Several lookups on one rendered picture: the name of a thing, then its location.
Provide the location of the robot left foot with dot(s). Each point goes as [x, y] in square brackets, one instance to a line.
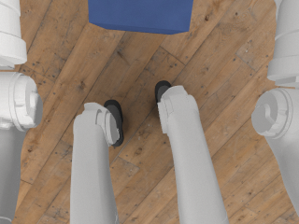
[115, 109]

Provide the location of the left robot upper arm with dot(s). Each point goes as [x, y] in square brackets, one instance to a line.
[21, 108]

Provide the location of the robot right shin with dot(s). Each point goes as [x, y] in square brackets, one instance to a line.
[179, 89]

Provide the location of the right robot upper arm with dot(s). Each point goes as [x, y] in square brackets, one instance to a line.
[276, 117]

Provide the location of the carton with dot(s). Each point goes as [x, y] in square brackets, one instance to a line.
[164, 17]

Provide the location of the robot right forearm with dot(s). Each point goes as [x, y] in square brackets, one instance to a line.
[284, 68]

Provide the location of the robot left forearm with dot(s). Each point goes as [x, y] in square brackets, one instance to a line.
[12, 47]

